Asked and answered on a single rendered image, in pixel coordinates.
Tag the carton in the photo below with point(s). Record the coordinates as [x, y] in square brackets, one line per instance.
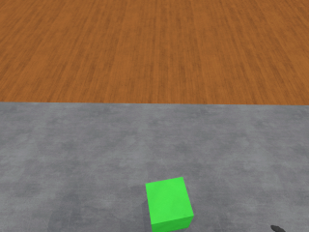
[169, 205]

